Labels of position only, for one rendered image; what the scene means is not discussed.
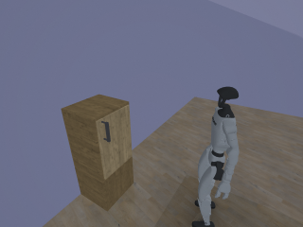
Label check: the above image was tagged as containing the right robot thigh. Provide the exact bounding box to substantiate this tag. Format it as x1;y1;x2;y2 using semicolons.
198;148;211;181

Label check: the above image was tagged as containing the left robot thigh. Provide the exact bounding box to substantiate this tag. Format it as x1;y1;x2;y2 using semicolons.
198;162;224;203

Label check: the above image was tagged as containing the robot left upper arm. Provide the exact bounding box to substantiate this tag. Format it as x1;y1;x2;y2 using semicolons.
223;119;240;156

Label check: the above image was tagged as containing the robot left hand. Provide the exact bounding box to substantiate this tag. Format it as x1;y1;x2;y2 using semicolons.
214;181;231;200

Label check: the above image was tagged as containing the robot thigh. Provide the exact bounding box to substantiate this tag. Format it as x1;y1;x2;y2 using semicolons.
198;162;224;203
198;148;211;181

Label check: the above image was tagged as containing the handle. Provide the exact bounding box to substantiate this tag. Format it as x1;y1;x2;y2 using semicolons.
101;121;111;143

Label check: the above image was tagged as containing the robot left forearm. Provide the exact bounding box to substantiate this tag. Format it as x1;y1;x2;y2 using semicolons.
222;150;239;183

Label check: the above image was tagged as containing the cupboard door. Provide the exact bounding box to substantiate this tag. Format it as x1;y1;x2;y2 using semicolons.
96;105;133;180

